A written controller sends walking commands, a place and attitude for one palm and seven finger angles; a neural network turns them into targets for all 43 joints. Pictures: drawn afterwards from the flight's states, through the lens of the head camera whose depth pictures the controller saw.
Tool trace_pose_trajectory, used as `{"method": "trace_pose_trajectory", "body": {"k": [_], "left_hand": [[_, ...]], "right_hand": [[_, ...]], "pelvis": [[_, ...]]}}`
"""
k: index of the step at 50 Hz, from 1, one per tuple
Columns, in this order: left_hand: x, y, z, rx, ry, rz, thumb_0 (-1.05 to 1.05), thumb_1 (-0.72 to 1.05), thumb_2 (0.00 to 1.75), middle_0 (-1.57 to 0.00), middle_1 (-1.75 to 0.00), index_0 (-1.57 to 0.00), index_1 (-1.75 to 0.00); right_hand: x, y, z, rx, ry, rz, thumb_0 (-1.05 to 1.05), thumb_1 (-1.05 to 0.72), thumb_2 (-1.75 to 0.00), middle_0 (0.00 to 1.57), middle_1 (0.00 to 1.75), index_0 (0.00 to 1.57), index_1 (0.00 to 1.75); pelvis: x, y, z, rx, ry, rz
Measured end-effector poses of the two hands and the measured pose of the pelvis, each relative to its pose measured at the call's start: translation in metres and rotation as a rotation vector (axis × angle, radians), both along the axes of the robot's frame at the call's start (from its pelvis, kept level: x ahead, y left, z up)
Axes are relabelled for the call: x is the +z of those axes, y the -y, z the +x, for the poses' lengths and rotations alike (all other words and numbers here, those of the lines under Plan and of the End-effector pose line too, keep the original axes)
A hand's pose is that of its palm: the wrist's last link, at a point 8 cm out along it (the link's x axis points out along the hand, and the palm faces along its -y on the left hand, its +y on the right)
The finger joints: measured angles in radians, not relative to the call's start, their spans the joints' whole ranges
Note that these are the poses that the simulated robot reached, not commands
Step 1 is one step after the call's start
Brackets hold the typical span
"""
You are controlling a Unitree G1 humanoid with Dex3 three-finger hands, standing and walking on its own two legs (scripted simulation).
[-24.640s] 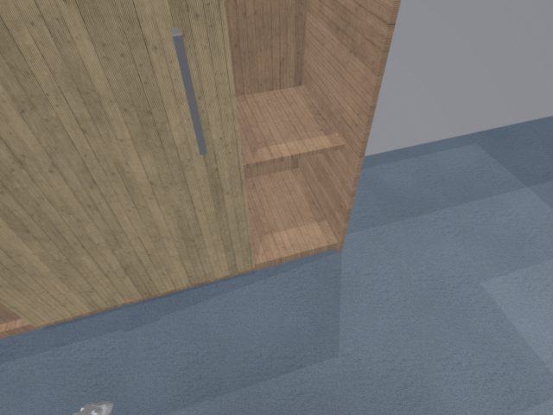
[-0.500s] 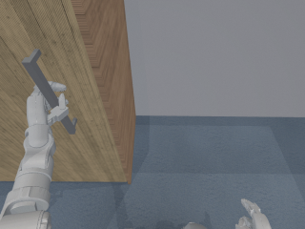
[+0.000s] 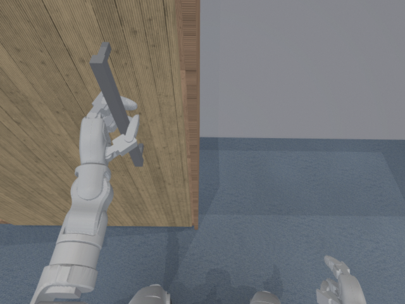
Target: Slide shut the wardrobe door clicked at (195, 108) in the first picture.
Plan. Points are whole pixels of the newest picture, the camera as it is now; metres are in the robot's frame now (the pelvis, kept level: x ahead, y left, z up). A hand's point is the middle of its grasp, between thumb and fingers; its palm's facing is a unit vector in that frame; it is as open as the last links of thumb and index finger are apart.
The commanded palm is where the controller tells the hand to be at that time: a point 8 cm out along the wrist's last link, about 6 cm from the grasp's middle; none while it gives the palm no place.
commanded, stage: stop walking and hold the door there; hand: left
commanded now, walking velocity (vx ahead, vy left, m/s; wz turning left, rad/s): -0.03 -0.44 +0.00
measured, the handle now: (125, 117) +0.42 +0.17 +0.11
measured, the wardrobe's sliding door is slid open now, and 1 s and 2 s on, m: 0.01 0.01 0.01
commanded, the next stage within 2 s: loosen the grip on the handle in 0.80 s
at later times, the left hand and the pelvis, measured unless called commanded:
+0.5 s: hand (131, 138) +0.37 +0.15 +0.11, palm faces -0.02 -1.00 -0.09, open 5.4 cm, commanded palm +0.35 +0.18 +0.11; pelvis +0.02 +0.05 +0.02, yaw +1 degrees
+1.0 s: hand (128, 136) +0.37 +0.15 +0.11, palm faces -0.08 -0.99 -0.11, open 5.8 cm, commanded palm +0.34 +0.20 +0.12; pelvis +0.02 +0.05 +0.03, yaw +0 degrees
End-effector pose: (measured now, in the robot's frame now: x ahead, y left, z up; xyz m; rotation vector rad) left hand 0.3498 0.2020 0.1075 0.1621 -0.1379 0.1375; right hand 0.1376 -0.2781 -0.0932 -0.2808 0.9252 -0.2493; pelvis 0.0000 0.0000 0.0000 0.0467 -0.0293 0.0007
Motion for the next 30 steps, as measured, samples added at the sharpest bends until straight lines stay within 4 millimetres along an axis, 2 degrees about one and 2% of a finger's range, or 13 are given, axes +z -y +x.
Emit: {"method": "trace_pose_trajectory", "body": {"k": [7, 9, 12, 16, 25, 30], "left_hand": [[0.003, 0.004, -0.006, -0.069, -0.042, -0.059, -0.06, 0.76, 0.78, -0.46, -1.4, -0.38, -1.38], [0.004, 0.004, -0.006, -0.071, -0.054, -0.052, -0.05, 0.76, 0.78, -0.46, -1.4, -0.37, -1.38], [0.006, 0.004, -0.006, -0.068, -0.073, -0.025, -0.05, 0.75, 0.78, -0.45, -1.4, -0.36, -1.39], [0.007, 0.003, -0.004, -0.088, -0.096, -0.028, -0.04, 0.74, 0.79, -0.45, -1.4, -0.36, -1.39], [0.006, 0.0, 0.0, -0.157, -0.101, -0.066, -0.03, 0.74, 0.83, -0.45, -1.4, -0.39, -1.4], [0.007, 0.001, 0.0, -0.16, -0.108, -0.07, -0.02, 0.74, 0.82, -0.45, -1.4, -0.39, -1.4]], "right_hand": [[0.002, -0.091, 0.015, 0.117, 0.024, 0.164, 0.01, -0.91, -0.9, 0.2, 0.3, 0.2, 0.3], [0.0, -0.111, 0.02, 0.162, 0.035, 0.208, 0.01, -0.9, -0.9, 0.2, 0.3, 0.2, 0.3], [-0.005, -0.128, 0.027, 0.201, 0.05, 0.253, 0.01, -0.9, -0.89, 0.2, 0.3, 0.2, 0.3], [-0.002, -0.13, 0.032, 0.196, 0.049, 0.244, 0.01, -0.9, -0.89, 0.21, 0.3, 0.2, 0.3], [0.024, -0.102, 0.04, 0.141, 0.05, 0.084, 0.02, -0.9, -0.89, 0.2, 0.3, 0.2, 0.3], [0.03, -0.099, 0.047, 0.127, 0.075, 0.07, 0.02, -0.9, -0.9, 0.2, 0.3, 0.2, 0.3]], "pelvis": [[0.012, -0.014, -0.007, 0.012, 0.004, -0.041], [0.012, -0.015, -0.006, 0.01, 0.004, -0.04], [0.01, -0.018, -0.004, 0.015, 0.013, -0.053], [0.015, -0.026, 0.002, 0.023, -0.003, -0.063], [0.022, -0.048, 0.016, 0.013, -0.019, -0.054], [0.024, -0.051, 0.021, 0.009, -0.023, -0.059]]}}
